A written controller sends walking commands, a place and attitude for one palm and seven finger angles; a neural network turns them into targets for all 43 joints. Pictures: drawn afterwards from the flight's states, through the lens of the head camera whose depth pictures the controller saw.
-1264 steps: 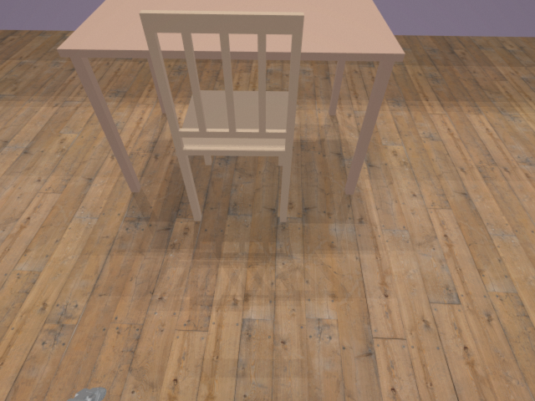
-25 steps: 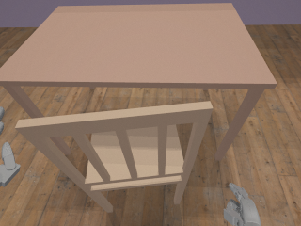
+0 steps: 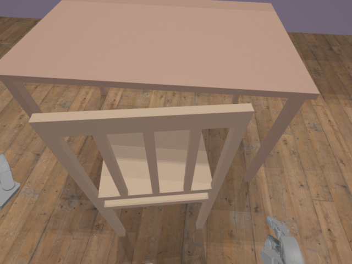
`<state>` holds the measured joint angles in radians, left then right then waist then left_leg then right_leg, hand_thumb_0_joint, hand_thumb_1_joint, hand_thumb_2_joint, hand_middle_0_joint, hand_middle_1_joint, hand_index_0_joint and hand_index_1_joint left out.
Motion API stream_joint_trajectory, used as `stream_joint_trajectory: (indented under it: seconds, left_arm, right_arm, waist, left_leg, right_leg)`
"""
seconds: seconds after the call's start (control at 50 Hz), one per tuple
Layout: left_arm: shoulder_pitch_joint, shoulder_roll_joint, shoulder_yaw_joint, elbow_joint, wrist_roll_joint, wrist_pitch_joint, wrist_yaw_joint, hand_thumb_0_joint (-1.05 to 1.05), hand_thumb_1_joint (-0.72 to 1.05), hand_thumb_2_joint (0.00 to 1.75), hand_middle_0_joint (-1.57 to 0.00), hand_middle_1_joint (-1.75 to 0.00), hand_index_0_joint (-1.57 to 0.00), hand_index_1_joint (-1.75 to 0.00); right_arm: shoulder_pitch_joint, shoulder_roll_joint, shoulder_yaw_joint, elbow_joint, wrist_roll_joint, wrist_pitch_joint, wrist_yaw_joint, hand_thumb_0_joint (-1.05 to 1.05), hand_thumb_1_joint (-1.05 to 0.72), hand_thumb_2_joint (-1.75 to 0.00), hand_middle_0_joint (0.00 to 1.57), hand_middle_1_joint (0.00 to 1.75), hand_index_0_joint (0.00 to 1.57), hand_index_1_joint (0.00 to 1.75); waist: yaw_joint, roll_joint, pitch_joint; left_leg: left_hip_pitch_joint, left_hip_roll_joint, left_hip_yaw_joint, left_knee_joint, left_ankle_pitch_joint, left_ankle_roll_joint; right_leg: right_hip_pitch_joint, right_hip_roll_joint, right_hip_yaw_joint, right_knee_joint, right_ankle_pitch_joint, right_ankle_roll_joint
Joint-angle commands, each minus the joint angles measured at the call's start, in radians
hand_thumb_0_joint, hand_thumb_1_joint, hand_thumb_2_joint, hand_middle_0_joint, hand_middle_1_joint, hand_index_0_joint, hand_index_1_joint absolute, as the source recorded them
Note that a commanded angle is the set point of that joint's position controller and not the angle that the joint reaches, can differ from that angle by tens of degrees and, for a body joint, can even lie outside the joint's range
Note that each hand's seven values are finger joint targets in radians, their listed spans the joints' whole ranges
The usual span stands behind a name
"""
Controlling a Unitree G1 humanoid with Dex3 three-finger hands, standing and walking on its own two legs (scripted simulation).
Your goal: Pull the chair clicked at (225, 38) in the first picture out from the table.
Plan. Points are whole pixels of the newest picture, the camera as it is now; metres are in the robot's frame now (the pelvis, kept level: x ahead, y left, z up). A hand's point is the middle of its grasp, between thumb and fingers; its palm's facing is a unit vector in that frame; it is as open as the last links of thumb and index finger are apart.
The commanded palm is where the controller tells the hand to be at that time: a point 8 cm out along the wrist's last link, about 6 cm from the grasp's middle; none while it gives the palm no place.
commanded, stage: step back with the hand held close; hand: left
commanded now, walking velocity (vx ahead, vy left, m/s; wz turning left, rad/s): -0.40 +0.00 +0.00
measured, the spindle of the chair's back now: (152, 166) +0.37 +0.09 -0.06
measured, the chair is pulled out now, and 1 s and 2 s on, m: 0.15 0.15 0.15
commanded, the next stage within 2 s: stop stepping back and stand still in 0.90 s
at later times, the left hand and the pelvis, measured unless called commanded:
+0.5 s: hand out of the picture +0.18 +0.26 +0.18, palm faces +0.43 -0.75 -0.50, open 7.4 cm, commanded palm +0.12 +0.30 +0.19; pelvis -0.02 +0.00 +0.00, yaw +0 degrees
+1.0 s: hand out of the picture +0.08 +0.21 +0.18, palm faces +0.35 -0.78 -0.51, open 7.4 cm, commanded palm +0.02 +0.26 +0.19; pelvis -0.12 -0.04 +0.00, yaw -1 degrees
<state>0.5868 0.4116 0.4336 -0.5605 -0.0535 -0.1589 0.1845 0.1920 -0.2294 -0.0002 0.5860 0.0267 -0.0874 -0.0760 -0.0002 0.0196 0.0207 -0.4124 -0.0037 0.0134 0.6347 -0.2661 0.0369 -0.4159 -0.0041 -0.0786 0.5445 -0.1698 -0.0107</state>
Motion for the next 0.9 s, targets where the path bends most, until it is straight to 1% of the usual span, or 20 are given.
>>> stream_joint_trajectory:
  seconds: [0.0, 0.08, 0.2, 0.26, 0.32, 0.34, 0.38, 0.42, 0.46, 0.52, 0.56, 0.64, 0.66, 0.7, 0.72, 0.76, 0.78, 0.8, 0.84, 0.88]
  left_arm:
    - [-0.007, 0.207, 0.18, -0.215, 0.006, -0.089, 0.02, 0.0, 0.9, 0.9, -0.2, -0.3, -0.2, -0.3]
    - [-0.01, 0.186, 0.168, -0.217, -0.007, -0.1, 0.007, 0.0, 0.9, 0.9, -0.2, -0.3, -0.2, -0.3]
    - [-0.005, 0.232, 0.194, -0.183, -0.013, -0.093, 0.024, 0.0, 0.9, 0.9, -0.2, -0.3, -0.2, -0.3]
    - [0.04, 0.206, 0.179, -0.211, -0.01, -0.101, 0.022, 0.0, 0.9, 0.9, -0.2, -0.3, -0.2, -0.3]
    - [0.028, 0.211, 0.201, -0.259, 0.007, -0.127, 0.022, 0.0, 0.9, 0.9, -0.2, -0.3, -0.2, -0.3]
    - [-0.012, 0.213, 0.203, -0.282, 0.015, -0.131, 0.02, 0.0, 0.9, 0.9, -0.2, -0.3, -0.2, -0.3]
    - [-0.022, 0.204, 0.188, -0.284, 0.001, -0.141, 0.007, 0.0, 0.9, 0.9, -0.2, -0.3, -0.2, -0.3]
    - [-0.001, 0.178, 0.157, -0.262, -0.006, -0.144, -0.007, 0.0, 0.9, 0.9, -0.2, -0.3, -0.2, -0.3]
    - [-0.004, 0.176, 0.144, -0.228, -0.009, -0.148, -0.024, 0.0, 0.9, 0.9, -0.2, -0.3, -0.2, -0.3]
    - [-0.023, 0.165, 0.127, -0.194, -0.011, -0.154, -0.047, 0.0, 0.9, 0.9, -0.2, -0.3, -0.2, -0.3]
    - [-0.018, 0.169, 0.13, -0.209, -0.019, -0.153, -0.055, 0.0, 0.9, 0.9, -0.2, -0.3, -0.2, -0.3]
    - [0.036, 0.227, 0.177, -0.223, -0.041, -0.148, -0.038, 0.0, 0.9, 0.9, -0.2, -0.3, -0.2, -0.3]
    - [0.015, 0.24, 0.193, -0.229, -0.03, -0.138, -0.028, 0.0, 0.9, 0.9, -0.2, -0.3, -0.2, -0.3]
    - [0.0, 0.231, 0.199, -0.209, -0.02, -0.134, -0.019, 0.0, 0.9, 0.9, -0.2, -0.3, -0.2, -0.3]
    - [0.029, 0.206, 0.185, -0.176, -0.019, -0.133, -0.017, 0.0, 0.9, 0.9, -0.2, -0.3, -0.2, -0.3]
    - [0.033, 0.201, 0.174, -0.21, -0.025, -0.148, -0.02, 0.0, 0.9, 0.9, -0.2, -0.3, -0.2, -0.3]
    - [0.051, 0.18, 0.148, -0.186, -0.039, -0.155, -0.03, 0.0, 0.9, 0.9, -0.2, -0.3, -0.2, -0.3]
    - [0.077, 0.199, 0.173, -0.159, -0.038, -0.143, -0.031, 0.0, 0.9, 0.9, -0.2, -0.3, -0.2, -0.3]
    - [-0.004, 0.18, 0.145, -0.231, -0.022, -0.144, -0.037, 0.0, 0.9, 0.9, -0.2, -0.3, -0.2, -0.3]
    - [0.005, 0.176, 0.129, -0.246, -0.019, -0.14, -0.04, 0.0, 0.9, 0.9, -0.2, -0.3, -0.2, -0.3]
  right_arm:
    - [-0.114, -0.124, -0.062, -0.153, -0.01, -0.067, -0.015, 0.0, -0.9, -0.9, 0.2, 0.3, 0.2, 0.3]
    - [-0.094, -0.119, -0.071, -0.144, -0.009, -0.071, -0.007, 0.0, -0.9, -0.9, 0.2, 0.3, 0.2, 0.3]
    - [-0.086, -0.107, -0.087, -0.118, -0.004, -0.047, 0.003, 0.0, -0.9, -0.9, 0.2, 0.3, 0.2, 0.3]
    - [-0.112, -0.102, -0.078, -0.127, -0.003, -0.039, 0.002, 0.0, -0.9, -0.9, 0.2, 0.3, 0.2, 0.3]
    - [-0.138, -0.119, -0.069, -0.146, -0.011, -0.065, -0.015, 0.0, -0.9, -0.9, 0.2, 0.3, 0.2, 0.3]
    - [-0.126, -0.116, -0.07, -0.14, -0.024, -0.077, -0.017, 0.0, -0.9, -0.9, 0.2, 0.3, 0.2, 0.3]
    - [-0.084, -0.103, -0.08, -0.111, -0.035, -0.105, -0.009, 0.0, -0.9, -0.9, 0.2, 0.3, 0.2, 0.3]
    - [-0.063, -0.1, -0.08, -0.09, -0.035, -0.13, 0.001, 0.0, -0.9, -0.9, 0.2, 0.3, 0.2, 0.3]
    - [-0.074, -0.108, -0.072, -0.077, -0.043, -0.138, 0.01, 0.0, -0.9, -0.9, 0.2, 0.3, 0.2, 0.3]
    - [-0.088, -0.122, -0.063, -0.075, -0.042, -0.137, 0.016, 0.0, -0.9, -0.9, 0.2, 0.3, 0.2, 0.3]
    - [-0.086, -0.125, -0.078, -0.096, -0.026, -0.133, 0.014, 0.0, -0.9, -0.9, 0.2, 0.3, 0.2, 0.3]
    - [-0.088, -0.089, -0.086, -0.108, -0.005, -0.094, 0.01, 0.0, -0.9, -0.9, 0.2, 0.3, 0.2, 0.3]
    - [-0.105, -0.07, -0.079, -0.106, -0.012, -0.08, 0.013, 0.0, -0.9, -0.9, 0.2, 0.3, 0.2, 0.3]
    - [-0.134, -0.06, -0.06, -0.105, -0.008, -0.072, 0.004, 0.0, -0.9, -0.9, 0.2, 0.3, 0.2, 0.3]
    - [-0.131, -0.057, -0.056, -0.101, -0.006, -0.071, -0.006, 0.0, -0.9, -0.9, 0.2, 0.3, 0.2, 0.3]
    - [-0.126, -0.1, -0.075, -0.107, -0.007, -0.087, -0.015, 0.0, -0.9, -0.9, 0.2, 0.3, 0.2, 0.3]
    - [-0.096, -0.116, -0.087, -0.103, 0.0, -0.099, -0.009, 0.0, -0.9, -0.9, 0.2, 0.3, 0.2, 0.3]
    - [-0.113, -0.098, -0.085, -0.097, -0.02, -0.114, -0.005, 0.0, -0.9, -0.9, 0.2, 0.3, 0.2, 0.3]
    - [-0.082, -0.093, -0.077, -0.076, -0.04, -0.129, 0.003, 0.0, -0.9, -0.9, 0.2, 0.3, 0.2, 0.3]
    - [-0.071, -0.111, -0.084, -0.083, -0.025, -0.14, 0.014, 0.0, -0.9, -0.9, 0.2, 0.3, 0.2, 0.3]
  waist:
    - [0.013, 0.12, -0.15]
    - [0.005, 0.054, -0.169]
    - [-0.011, -0.121, -0.168]
    - [-0.007, -0.037, -0.166]
    - [-0.009, 0.259, -0.134]
    - [-0.011, 0.281, -0.12]
    - [0.004, 0.157, -0.158]
    - [0.013, 0.171, -0.201]
    - [0.019, 0.195, -0.204]
    - [0.021, 0.169, -0.182]
    - [0.018, 0.075, -0.22]
    - [-0.005, -0.137, -0.168]
    - [-0.004, -0.148, -0.163]
    - [-0.016, -0.104, -0.134]
    - [-0.017, -0.076, -0.141]
    - [0.003, 0.129, -0.18]
    - [0.003, 0.15, -0.201]
    - [0.017, 0.273, -0.195]
    - [0.012, 0.245, -0.171]
    - [0.021, 0.19, -0.198]
  left_leg:
    - [-0.163, 0.197, -0.208, -0.246, -0.091, 0.041]
    - [-0.115, 0.171, -0.169, -0.141, -0.026, 0.027]
    - [-0.01, 0.049, -0.107, 0.092, -0.185, -0.019]
    - [0.016, 0.112, -0.171, -0.102, -0.089, 0.018]
    - [-0.236, 0.3, -0.324, -0.381, -0.286, 0.091]
    - [-0.276, 0.323, -0.339, -0.4, -0.228, 0.108]
    - [0.007, 0.301, -0.283, -0.252, 0.247, 0.096]
    - [0.218, 0.284, -0.243, -0.199, 0.564, 0.074]
    - [0.262, 0.293, -0.23, -0.179, 0.64, 0.056]
    - [0.214, 0.261, -0.189, -0.167, 0.477, 0.028]
    - [0.182, 0.201, -0.135, -0.115, 0.288, 0.0]
    - [0.087, 0.029, -0.04, 0.237, -0.116, -0.059]
    - [0.056, 0.027, -0.064, 0.286, -0.132, -0.055]
    - [0.028, 0.053, -0.096, 0.053, -0.102, -0.041]
    - [0.082, 0.071, -0.084, -0.112, 0.058, -0.029]
    - [0.135, 0.243, -0.228, -0.254, 0.435, 0.04]
    - [0.173, 0.285, -0.226, -0.262, 0.507, 0.055]
    - [0.151, 0.309, -0.272, -0.273, 0.53, 0.097]
    - [0.165, 0.311, -0.26, -0.221, 0.668, 0.103]
    - [0.174, 0.278, -0.212, -0.17, 0.541, 0.064]
  right_leg:
    - [0.265, -0.069, 0.107, 0.075, 0.053, 0.001]
    - [0.213, -0.115, 0.157, 0.049, 0.102, -0.031]
    - [0.078, -0.307, 0.341, -0.218, -0.045, -0.134]
    - [0.084, -0.199, 0.196, -0.097, 0.003, -0.071]
    - [0.217, -0.01, 0.076, 0.234, -0.191, 0.014]
    - [0.225, 0.012, 0.095, 0.344, -0.219, 0.018]
    - [0.065, -0.009, 0.108, 0.25, -0.27, 0.007]
    - [0.023, -0.012, 0.081, 0.124, -0.237, 0.005]
    - [0.069, -0.022, 0.094, 0.002, -0.149, 0.0]
    - [0.144, -0.033, 0.078, -0.11, -0.021, -0.01]
    - [0.162, -0.055, 0.092, -0.098, 0.087, -0.037]
    - [0.009, -0.353, 0.372, -0.277, 0.042, -0.181]
    - [0.034, -0.366, 0.352, -0.258, 0.161, -0.193]
    - [0.121, -0.298, 0.234, -0.142, 0.341, -0.136]
    - [0.137, -0.23, 0.178, -0.068, 0.337, -0.08]
    - [0.113, -0.058, 0.083, 0.099, 0.063, 0.013]
    - [0.086, -0.028, 0.098, 0.161, -0.169, 0.011]
    - [0.033, -0.011, 0.104, 0.235, -0.318, 0.022]
    - [0.056, -0.019, 0.118, 0.168, -0.265, 0.02]
    - [0.149, -0.03, 0.098, 0.024, -0.093, 0.005]
